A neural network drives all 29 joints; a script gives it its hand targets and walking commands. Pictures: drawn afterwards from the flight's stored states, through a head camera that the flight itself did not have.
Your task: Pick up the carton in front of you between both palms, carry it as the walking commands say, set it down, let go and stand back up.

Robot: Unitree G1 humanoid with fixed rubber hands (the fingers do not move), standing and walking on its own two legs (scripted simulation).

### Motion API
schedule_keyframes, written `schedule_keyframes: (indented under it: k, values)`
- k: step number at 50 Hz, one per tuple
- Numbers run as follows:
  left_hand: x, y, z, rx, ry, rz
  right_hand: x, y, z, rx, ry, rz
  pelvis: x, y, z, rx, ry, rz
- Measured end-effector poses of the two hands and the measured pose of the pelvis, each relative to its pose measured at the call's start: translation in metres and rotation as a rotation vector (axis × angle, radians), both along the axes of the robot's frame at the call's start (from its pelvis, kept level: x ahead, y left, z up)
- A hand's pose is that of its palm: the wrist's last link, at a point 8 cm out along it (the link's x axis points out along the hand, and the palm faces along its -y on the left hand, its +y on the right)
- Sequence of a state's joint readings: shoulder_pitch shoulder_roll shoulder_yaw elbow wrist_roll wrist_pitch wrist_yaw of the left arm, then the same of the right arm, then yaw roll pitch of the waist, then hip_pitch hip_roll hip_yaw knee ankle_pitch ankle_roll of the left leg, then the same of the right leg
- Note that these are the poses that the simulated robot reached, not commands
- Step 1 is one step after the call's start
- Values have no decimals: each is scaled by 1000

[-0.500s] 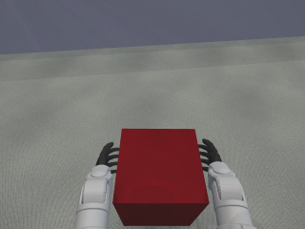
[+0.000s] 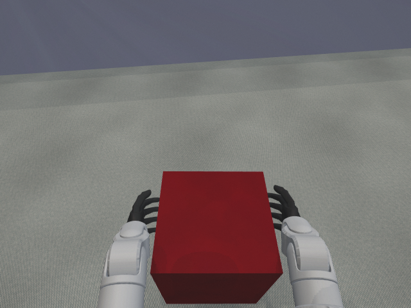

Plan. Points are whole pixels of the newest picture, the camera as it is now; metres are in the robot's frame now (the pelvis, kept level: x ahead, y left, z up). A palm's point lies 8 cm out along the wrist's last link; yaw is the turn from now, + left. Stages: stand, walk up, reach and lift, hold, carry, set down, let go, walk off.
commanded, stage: carry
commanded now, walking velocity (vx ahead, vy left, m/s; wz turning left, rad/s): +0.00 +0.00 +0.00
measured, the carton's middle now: (212, 241) +0.29 +0.00 -0.05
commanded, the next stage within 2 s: hold in 1.10 s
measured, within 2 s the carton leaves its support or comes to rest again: neither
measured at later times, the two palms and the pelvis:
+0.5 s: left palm (131, 232) +0.27 +0.16 +0.03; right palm (285, 227) +0.28 -0.14 +0.04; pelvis -0.01 +0.01 +0.00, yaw +0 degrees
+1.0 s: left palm (125, 233) +0.27 +0.17 +0.03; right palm (279, 228) +0.27 -0.13 +0.04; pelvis -0.01 +0.02 +0.00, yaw +0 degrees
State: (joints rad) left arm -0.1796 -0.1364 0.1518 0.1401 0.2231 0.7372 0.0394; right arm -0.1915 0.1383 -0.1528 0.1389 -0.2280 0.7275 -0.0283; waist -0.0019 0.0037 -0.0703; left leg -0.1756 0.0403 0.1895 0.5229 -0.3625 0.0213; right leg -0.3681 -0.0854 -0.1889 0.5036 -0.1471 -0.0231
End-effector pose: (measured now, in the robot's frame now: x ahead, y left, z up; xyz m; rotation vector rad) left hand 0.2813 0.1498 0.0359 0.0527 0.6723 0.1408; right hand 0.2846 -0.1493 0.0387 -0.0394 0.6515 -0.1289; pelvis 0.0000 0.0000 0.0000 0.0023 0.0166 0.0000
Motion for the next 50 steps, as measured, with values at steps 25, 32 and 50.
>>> schedule_keyframes:
  k: [25,32,50]
  values:
    - [-9,11,-2,5,7,-5,-9,11,-1,-6,4,2,-8,11,-1,-5,2,-1]
    - [-10,15,-2,5,6,-4,-10,15,-2,-6,3,2,-9,15,-2,-6,0,-1]
    - [-11,22,-3,4,6,-5,-11,22,-2,-8,3,1,-11,22,-2,-10,-2,-1]
